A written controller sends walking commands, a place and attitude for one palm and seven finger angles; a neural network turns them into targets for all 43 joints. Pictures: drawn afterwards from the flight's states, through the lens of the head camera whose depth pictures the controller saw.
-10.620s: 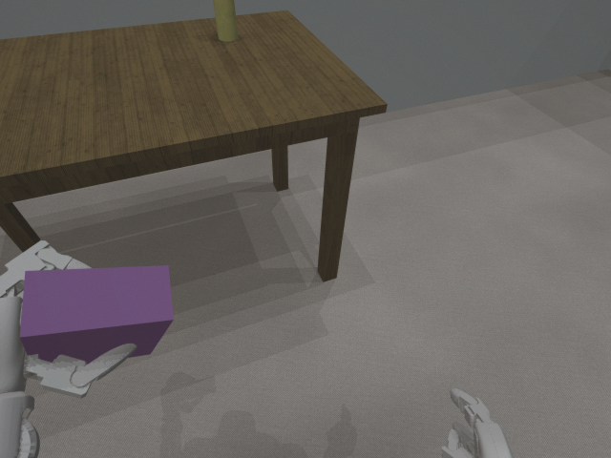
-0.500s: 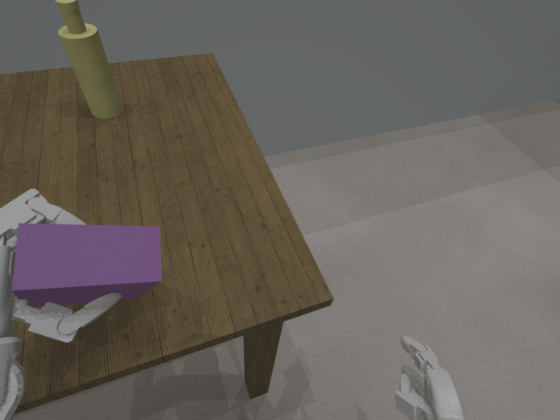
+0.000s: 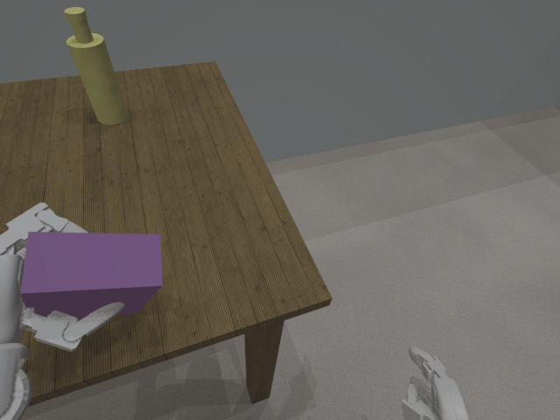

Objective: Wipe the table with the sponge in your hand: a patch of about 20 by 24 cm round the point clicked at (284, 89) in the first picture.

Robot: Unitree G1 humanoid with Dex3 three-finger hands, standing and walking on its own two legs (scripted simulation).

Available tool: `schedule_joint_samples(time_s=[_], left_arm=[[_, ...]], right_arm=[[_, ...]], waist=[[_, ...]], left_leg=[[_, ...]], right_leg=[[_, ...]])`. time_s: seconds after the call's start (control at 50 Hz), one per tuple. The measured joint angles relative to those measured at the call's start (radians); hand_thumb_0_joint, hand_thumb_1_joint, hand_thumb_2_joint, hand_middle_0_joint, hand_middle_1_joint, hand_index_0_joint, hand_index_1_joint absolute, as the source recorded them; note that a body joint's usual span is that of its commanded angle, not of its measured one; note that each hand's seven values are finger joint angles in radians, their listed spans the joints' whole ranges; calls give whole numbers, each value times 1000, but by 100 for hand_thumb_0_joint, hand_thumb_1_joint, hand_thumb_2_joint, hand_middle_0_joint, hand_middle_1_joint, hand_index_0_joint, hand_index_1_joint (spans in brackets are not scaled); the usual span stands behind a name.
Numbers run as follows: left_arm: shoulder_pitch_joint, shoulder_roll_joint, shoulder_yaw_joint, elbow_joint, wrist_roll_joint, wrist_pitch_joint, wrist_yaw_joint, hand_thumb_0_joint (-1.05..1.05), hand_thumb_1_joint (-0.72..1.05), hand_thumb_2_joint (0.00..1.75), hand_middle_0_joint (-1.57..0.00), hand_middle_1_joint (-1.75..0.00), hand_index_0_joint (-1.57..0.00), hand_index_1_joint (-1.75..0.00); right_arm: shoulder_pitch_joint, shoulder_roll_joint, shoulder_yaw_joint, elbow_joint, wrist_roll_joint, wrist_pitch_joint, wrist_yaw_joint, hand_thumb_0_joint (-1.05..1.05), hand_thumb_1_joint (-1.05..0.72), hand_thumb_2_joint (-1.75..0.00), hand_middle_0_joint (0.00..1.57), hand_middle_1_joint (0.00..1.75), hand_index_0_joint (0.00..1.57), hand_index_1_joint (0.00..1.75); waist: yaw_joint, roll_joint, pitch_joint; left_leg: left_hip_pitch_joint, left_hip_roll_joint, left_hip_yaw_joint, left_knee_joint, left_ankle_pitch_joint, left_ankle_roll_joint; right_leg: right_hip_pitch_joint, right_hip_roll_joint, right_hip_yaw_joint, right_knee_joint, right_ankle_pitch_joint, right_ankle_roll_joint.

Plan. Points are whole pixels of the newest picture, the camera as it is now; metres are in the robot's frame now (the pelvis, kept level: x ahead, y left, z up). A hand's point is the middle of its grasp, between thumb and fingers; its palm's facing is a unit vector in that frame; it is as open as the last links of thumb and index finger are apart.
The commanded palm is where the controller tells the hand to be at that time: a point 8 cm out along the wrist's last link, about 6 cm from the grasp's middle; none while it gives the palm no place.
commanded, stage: shuffle to correct the standing spot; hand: left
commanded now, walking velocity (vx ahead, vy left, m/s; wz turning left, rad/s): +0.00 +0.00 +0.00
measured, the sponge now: (112, 279) +0.23 +0.22 +0.13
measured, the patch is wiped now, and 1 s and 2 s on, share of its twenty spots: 0.00 0.00 0.00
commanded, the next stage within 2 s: come to a stop and stand still in 0.68 s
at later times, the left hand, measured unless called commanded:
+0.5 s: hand (108, 277) +0.22 +0.21 +0.16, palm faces +0.34 -0.85 -0.40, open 9.7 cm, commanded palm +0.16 +0.24 +0.17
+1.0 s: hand (132, 283) +0.22 +0.18 +0.15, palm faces +0.34 -0.86 -0.39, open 9.7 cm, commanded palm +0.16 +0.22 +0.17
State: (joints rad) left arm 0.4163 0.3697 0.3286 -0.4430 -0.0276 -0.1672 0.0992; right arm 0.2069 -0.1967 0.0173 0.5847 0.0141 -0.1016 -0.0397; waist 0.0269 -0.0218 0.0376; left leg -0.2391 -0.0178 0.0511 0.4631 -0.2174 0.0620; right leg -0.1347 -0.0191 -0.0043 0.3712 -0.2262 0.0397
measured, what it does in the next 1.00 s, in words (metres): shifts its weight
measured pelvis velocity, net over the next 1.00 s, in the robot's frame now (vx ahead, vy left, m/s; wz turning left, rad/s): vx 0.00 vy -0.06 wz -0.01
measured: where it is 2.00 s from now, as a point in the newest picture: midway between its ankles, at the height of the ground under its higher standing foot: outside the picture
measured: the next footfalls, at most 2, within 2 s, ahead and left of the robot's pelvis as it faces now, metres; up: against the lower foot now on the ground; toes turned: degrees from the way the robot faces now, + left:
none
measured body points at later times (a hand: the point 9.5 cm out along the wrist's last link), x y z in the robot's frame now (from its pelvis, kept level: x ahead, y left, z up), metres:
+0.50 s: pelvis -0.01 -0.03 +0.00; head +0.02 -0.02 +0.45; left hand +0.19 +0.25 +0.18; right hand +0.17 -0.25 -0.07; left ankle +0.02 +0.07 -0.74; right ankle -0.02 -0.15 -0.74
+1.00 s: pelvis +0.00 -0.06 +0.00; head +0.01 -0.05 +0.45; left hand +0.19 +0.23 +0.17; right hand +0.16 -0.31 -0.08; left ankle +0.02 +0.07 -0.74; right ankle -0.02 -0.15 -0.74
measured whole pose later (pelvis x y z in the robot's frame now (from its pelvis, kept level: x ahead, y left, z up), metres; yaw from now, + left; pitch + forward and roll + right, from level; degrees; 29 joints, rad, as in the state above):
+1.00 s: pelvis +0.00 -0.06 +0.00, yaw +0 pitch -1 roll -1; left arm 0.47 0.38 0.34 -0.48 -0.07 -0.13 0.11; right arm 0.23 -0.23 -0.03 0.58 0.03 -0.07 -0.05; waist 0.00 0.01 0.04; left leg -0.26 0.06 0.02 0.52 -0.25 -0.02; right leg -0.17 0.06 -0.03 0.44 -0.27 -0.04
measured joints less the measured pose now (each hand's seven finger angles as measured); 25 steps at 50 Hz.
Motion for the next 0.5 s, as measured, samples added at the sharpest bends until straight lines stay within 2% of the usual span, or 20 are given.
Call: schedule_joint_samples(time_s=[0.12, 0.32, 0.5], left_arm=[[11, 13, 5, -11, -2, -12, 1, 0, -46, 101, -79, -134, -79, -134], [-25, 7, 20, 9, -4, -5, -1, 0, -46, 101, -79, -134, -79, -134], [0, 12, 16, -32, -18, 5, -14, 0, -46, 101, -79, -134, -79, -134]], right_arm=[[10, -3, -5, 1, 0, -4, -2, 2, -90, -90, 21, 30, 20, 30], [8, 16, -5, -13, -1, -4, 7, 2, -90, -90, 21, 30, 20, 30], [1, 24, -9, -32, 0, 4, 20, 2, -90, -90, 21, 30, 21, 30]], waist=[[-7, 4, -1], [5, -5, 8], [-1, 12, 15]], left_leg=[[2, 0, 0, -3, 4, -1], [8, 4, 7, -32, 24, -15], [-15, 49, -12, -3, 12, -51]], right_leg=[[1, 0, 0, 0, 2, -1], [-19, 4, 7, 20, 0, -14], [-29, 49, -7, 18, 1, -48]])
